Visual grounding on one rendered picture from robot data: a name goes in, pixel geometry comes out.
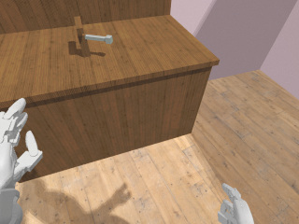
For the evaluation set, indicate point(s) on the left robot forearm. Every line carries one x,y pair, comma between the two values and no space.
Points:
10,211

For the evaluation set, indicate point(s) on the robot right hand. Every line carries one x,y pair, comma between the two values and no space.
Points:
239,212

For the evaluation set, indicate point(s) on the robot left hand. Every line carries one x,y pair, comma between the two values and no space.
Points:
11,124

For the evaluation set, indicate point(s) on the tap lever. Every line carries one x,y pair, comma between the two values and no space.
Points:
108,39

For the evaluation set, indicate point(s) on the counter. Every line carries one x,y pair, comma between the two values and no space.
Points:
87,100

